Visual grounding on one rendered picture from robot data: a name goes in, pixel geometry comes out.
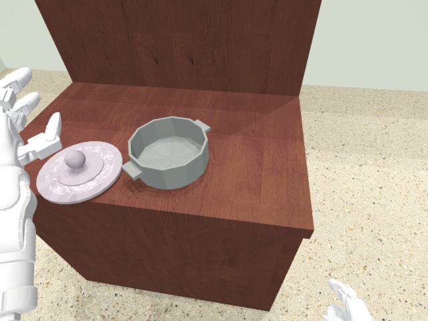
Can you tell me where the pot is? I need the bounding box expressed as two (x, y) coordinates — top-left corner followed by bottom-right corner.
(121, 116), (211, 190)

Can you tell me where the knob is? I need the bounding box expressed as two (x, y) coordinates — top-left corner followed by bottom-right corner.
(64, 150), (86, 169)

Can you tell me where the robot right hand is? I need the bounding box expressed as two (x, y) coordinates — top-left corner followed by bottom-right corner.
(323, 279), (373, 321)

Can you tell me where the robot left hand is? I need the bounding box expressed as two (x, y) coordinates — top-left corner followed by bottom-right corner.
(0, 67), (62, 169)

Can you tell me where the robot left forearm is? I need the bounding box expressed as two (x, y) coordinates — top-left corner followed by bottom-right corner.
(0, 166), (37, 321)

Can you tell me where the table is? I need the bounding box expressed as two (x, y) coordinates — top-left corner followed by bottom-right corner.
(19, 0), (322, 312)

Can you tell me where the lid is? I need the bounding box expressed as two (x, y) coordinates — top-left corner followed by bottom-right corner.
(36, 141), (123, 204)

